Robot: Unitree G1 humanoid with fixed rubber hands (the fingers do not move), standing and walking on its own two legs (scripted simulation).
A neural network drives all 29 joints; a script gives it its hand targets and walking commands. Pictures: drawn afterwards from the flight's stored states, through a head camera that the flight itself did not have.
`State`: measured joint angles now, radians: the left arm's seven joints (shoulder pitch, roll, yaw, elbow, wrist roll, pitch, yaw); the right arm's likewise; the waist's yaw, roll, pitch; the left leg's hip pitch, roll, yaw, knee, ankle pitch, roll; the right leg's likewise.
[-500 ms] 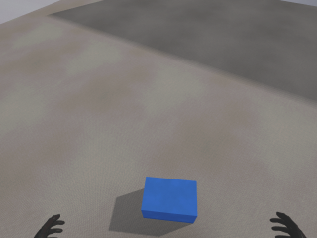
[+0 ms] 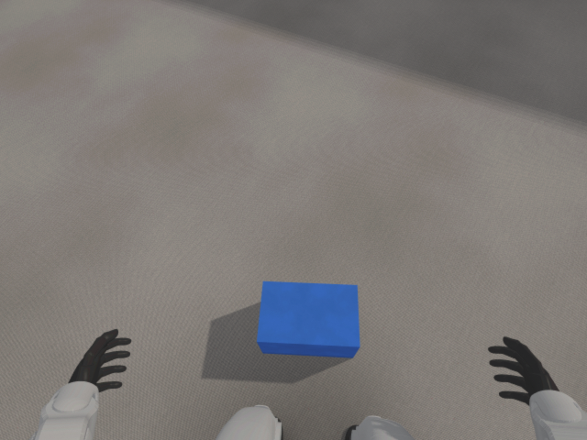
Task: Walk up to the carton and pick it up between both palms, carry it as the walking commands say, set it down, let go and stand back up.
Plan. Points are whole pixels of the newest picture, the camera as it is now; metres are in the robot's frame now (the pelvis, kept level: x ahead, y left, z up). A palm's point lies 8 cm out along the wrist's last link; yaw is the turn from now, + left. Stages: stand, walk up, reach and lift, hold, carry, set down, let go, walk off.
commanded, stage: reach and lift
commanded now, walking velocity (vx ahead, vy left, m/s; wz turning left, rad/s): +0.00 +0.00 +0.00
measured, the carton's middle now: (308, 320) +0.44 +0.03 -0.68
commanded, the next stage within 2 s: none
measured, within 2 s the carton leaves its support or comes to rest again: neither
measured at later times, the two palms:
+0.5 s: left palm (145, 322) +0.27 +0.30 -0.13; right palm (481, 321) +0.31 -0.26 -0.13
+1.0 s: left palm (191, 259) +0.41 +0.27 -0.19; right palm (438, 264) +0.43 -0.22 -0.19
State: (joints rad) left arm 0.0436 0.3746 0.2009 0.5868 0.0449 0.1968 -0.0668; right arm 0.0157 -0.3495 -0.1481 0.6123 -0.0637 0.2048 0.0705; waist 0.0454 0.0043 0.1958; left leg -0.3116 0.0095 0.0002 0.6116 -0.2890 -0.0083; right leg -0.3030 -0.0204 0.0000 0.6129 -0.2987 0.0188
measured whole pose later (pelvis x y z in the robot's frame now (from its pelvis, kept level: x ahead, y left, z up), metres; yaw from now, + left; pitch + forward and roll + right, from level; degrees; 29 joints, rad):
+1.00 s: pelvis -0.05 +0.00 -0.10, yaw +0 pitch +36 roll +0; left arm -0.96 0.37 0.31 0.86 -0.05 0.18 -0.08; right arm -0.98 -0.36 -0.27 0.86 0.03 0.19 0.04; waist 0.03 -0.01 0.04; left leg -1.40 0.00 -0.01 1.10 -0.33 -0.01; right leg -1.39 -0.01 0.03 1.10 -0.35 0.03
